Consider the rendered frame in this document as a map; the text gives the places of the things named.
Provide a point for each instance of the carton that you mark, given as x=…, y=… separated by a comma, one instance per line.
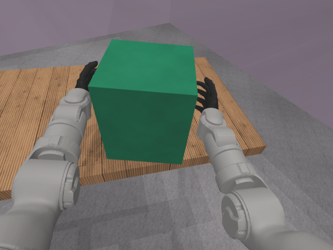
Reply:
x=144, y=97

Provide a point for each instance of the robot right hand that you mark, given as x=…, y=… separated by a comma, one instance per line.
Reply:
x=211, y=100

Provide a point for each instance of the robot left hand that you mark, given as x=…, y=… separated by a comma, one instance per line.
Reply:
x=86, y=75

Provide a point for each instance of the table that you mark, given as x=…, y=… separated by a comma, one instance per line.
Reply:
x=29, y=97

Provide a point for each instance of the robot right forearm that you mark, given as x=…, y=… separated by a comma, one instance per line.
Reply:
x=233, y=172

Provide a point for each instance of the right robot upper arm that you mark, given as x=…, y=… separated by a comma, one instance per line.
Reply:
x=255, y=217

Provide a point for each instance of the left robot upper arm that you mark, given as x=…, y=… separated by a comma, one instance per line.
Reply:
x=44, y=188

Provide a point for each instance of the robot left forearm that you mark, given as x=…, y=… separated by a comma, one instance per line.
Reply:
x=64, y=132

